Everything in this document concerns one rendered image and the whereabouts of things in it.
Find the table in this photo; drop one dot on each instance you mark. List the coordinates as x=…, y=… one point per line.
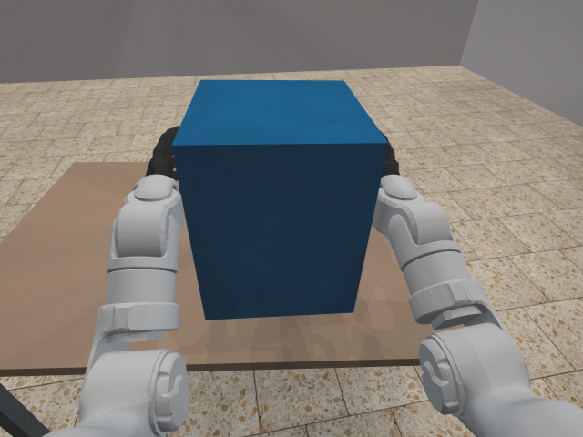
x=53, y=277

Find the left robot forearm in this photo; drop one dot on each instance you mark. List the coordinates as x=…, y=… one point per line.
x=142, y=266

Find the carton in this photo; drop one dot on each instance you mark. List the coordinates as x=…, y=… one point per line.
x=279, y=181

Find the robot left hand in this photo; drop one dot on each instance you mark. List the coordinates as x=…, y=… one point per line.
x=162, y=162

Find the robot right hand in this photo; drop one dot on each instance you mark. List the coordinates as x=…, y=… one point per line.
x=391, y=166

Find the left robot upper arm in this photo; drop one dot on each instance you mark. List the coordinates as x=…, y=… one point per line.
x=132, y=394

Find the right robot upper arm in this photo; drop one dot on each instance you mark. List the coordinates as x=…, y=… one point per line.
x=476, y=374

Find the right robot forearm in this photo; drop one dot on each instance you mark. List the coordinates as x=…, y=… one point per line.
x=443, y=292

